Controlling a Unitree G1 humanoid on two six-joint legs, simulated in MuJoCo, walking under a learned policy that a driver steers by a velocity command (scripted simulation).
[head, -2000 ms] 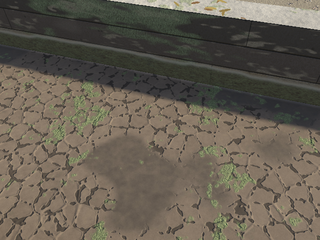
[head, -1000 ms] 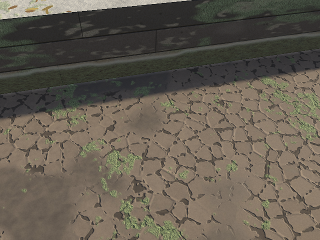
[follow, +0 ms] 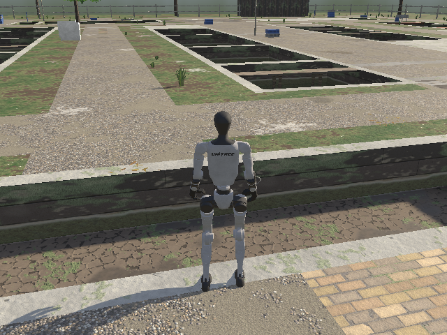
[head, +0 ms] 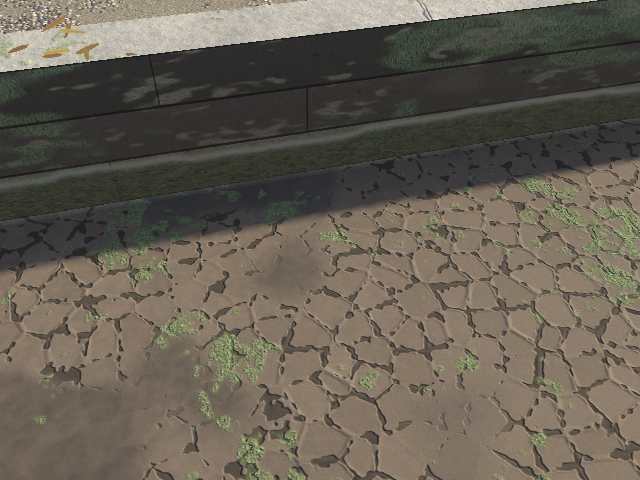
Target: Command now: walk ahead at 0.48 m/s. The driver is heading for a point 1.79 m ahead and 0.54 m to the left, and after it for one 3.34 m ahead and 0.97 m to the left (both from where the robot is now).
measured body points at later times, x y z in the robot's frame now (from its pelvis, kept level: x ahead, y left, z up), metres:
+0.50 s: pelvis -0.02 +0.00 +0.00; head -0.03 +0.00 +0.45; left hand +0.15 +0.21 -0.09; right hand +0.13 -0.20 -0.10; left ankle -0.07 +0.13 -0.71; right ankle -0.02 -0.12 -0.71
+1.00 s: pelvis -0.01 +0.00 +0.00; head -0.02 +0.00 +0.45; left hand +0.16 +0.22 -0.10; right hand +0.13 -0.21 -0.11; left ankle -0.07 +0.13 -0.71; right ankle -0.02 -0.12 -0.71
